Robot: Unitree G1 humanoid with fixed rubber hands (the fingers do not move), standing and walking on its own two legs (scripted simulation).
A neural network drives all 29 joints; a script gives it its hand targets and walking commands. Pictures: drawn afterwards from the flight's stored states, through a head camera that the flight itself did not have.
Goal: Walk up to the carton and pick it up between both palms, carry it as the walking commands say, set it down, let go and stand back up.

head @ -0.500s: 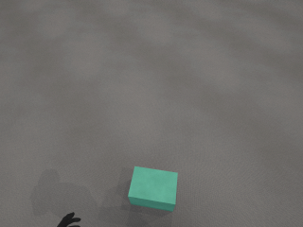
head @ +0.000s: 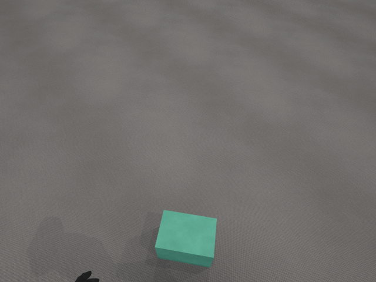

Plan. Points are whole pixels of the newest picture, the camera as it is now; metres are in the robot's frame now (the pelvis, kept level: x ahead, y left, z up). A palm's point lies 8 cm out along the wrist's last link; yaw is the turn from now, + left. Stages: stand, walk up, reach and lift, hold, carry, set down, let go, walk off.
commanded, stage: walk up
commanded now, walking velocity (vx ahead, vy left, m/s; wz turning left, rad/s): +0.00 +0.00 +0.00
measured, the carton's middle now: (186, 238) +0.42 +0.00 -0.68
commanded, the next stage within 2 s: none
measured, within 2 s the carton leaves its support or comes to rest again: neither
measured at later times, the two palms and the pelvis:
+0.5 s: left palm out of the picture +0.10 +0.24 -0.11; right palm out of the picture +0.09 -0.29 -0.12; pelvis +0.01 -0.02 -0.01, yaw +0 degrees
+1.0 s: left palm out of the picture +0.10 +0.23 -0.12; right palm out of the picture +0.09 -0.30 -0.10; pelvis +0.02 -0.03 +0.00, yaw -3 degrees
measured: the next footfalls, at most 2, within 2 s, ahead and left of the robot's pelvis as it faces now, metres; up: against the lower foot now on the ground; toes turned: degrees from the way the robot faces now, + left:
left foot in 0.84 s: +0.05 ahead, +0.11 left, +0.00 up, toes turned +2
right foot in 1.14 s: +0.07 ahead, -0.18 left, +0.00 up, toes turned -8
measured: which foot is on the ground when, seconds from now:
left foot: down 0.00-0.50, up 0.52-0.82, down 0.84-1.00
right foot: down 0.00-0.84, up 0.86-1.00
